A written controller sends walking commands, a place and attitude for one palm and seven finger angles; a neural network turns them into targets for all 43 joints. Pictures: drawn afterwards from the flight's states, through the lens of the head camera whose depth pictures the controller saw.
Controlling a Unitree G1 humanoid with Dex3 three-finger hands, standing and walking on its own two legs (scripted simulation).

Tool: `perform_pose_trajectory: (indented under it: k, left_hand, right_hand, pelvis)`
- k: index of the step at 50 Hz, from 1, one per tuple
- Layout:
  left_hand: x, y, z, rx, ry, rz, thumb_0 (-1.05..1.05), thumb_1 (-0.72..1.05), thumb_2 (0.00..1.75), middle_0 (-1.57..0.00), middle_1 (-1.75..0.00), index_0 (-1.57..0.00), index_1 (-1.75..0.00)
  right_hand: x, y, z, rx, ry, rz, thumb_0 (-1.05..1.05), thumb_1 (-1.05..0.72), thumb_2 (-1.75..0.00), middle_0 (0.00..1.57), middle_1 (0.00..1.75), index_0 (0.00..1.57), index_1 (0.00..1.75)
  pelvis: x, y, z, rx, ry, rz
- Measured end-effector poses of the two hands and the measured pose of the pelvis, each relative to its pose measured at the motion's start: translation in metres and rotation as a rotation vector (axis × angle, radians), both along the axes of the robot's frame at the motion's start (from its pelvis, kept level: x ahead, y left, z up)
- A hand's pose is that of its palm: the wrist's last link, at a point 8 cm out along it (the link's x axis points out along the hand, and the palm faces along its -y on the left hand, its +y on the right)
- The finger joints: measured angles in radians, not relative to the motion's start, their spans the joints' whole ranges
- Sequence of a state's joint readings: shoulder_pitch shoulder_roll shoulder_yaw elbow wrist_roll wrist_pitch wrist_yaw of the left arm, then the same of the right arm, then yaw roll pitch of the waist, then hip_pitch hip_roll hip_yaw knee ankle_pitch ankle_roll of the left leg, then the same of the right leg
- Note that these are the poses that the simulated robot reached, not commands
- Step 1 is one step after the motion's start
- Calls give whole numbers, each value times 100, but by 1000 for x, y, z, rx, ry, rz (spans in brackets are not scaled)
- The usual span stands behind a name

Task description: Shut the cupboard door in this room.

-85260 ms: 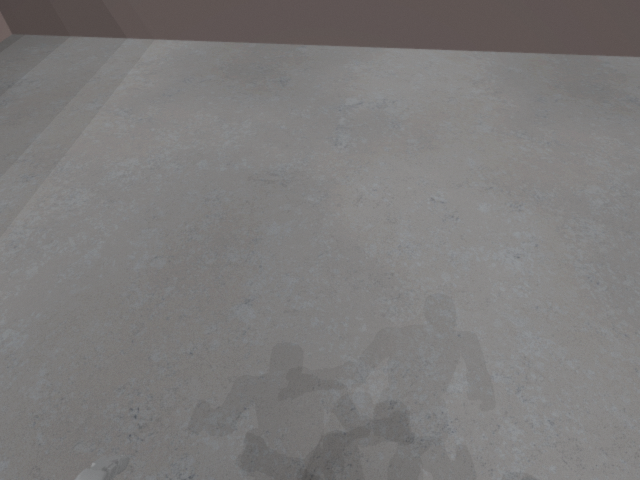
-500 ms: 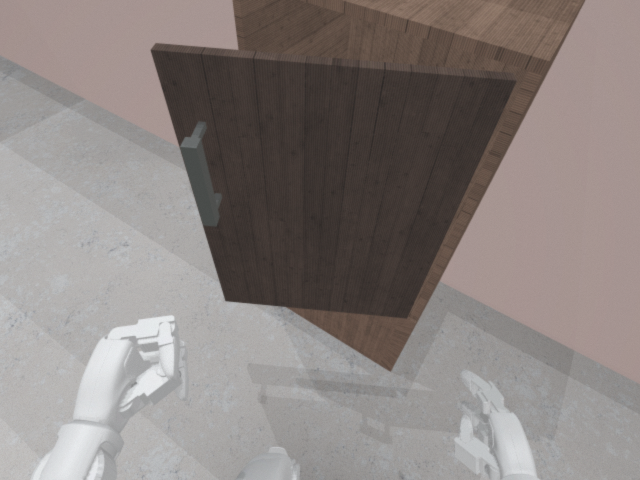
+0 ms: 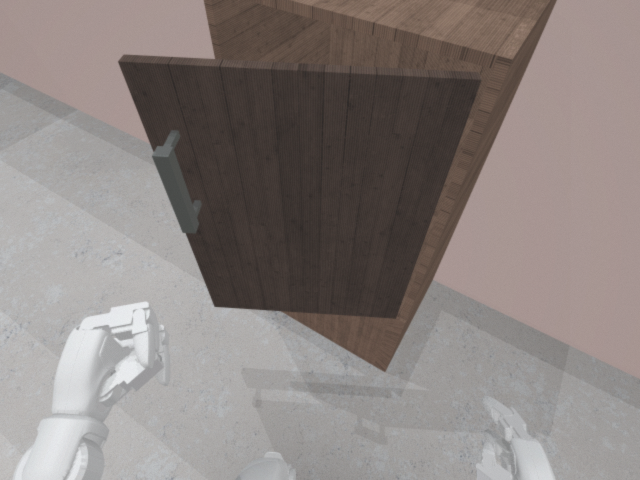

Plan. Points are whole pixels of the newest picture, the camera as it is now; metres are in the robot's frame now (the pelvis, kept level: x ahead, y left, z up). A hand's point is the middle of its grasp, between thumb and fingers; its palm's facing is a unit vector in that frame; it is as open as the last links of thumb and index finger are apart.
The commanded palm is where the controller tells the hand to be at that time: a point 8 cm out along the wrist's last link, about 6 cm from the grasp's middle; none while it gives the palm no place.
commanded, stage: bring the fist close to the handle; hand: left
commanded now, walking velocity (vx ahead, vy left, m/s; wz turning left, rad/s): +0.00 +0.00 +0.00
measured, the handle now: (182, 184) +0.49 +0.24 +0.08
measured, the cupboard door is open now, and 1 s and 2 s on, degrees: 28 28 26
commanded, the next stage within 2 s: push the door shut along its arc in 1.50 s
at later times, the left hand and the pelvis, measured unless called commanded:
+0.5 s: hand (170, 311) +0.29 +0.20 +0.07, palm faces -0.01 -1.00 -0.02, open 3.1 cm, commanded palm +0.27 +0.25 +0.08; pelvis +0.00 -0.01 +0.00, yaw -1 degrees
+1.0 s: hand (168, 250) +0.36 +0.22 +0.08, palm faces +0.01 -1.00 -0.02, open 3.1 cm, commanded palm +0.35 +0.26 +0.08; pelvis +0.00 +0.01 +0.00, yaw -1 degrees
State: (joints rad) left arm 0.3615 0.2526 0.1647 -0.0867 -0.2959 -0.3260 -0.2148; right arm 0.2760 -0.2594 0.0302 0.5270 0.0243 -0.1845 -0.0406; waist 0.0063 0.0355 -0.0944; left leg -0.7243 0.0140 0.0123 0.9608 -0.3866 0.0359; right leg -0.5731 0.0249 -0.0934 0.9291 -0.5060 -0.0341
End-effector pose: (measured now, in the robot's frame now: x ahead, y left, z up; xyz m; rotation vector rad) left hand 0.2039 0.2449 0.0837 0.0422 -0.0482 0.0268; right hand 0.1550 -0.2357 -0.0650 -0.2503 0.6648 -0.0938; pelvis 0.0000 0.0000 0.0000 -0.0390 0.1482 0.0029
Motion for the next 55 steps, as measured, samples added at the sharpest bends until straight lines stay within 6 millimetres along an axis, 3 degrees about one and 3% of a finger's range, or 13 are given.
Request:
perform_pose_trajectory:
  k: [6,10,15,23,28,32,40,48,55]
  left_hand:
    - [-4,-18,-15,-13,110,-58,2,90,90,-129,-150,-130,-150]
    - [0,-15,-10,13,73,-26,2,90,90,-130,-150,-130,-150]
    - [20,2,2,28,-25,32,2,90,90,-130,-150,-130,-150]
    - [54,4,-11,-16,85,-47,2,90,90,-130,-150,-130,-150]
    - [75,13,-5,-26,31,-10,2,90,90,-130,-150,-130,-150]
    - [86,15,0,-23,-5,-15,2,90,90,-130,-150,-130,-150]
    - [105,18,-14,-34,60,-23,2,90,90,-130,-150,-130,-150]
    - [131,31,3,-16,-18,-7,2,90,90,-130,-150,-130,-150]
    - [158,27,-6,-41,61,-37,2,90,90,-130,-150,-130,-150]
  right_hand:
    - [7,-4,-1,24,-21,-11,1,-91,-90,20,30,20,30]
    - [10,-7,-2,21,-26,-6,1,-91,-90,20,30,20,30]
    - [9,-12,-10,19,0,3,1,-91,-90,20,30,20,30]
    - [-5,-24,-13,3,50,-52,1,-91,-90,20,30,20,30]
    - [-15,-28,-12,-20,81,-81,1,-91,-90,20,30,20,30]
    - [-21,-26,-12,-21,103,-91,1,-91,-90,20,30,20,30]
    - [-30,-15,-15,-19,143,-99,1,-91,-90,20,30,20,30]
    - [-40,-6,-19,-22,179,-96,1,-91,-90,20,30,20,30]
    - [-57,-6,-22,-30,235,-118,1,-91,-90,21,30,20,30]
  pelvis:
    - [1,-7,0,8,-1,-3]
    - [1,-12,-1,12,-2,-4]
    - [-1,-18,-4,11,6,1]
    - [3,-16,1,20,14,-14]
    - [3,-11,2,21,16,-22]
    - [3,-6,3,18,22,-25]
    - [0,3,4,13,28,-28]
    - [-3,9,2,0,34,-21]
    - [-7,13,2,-4,48,-20]
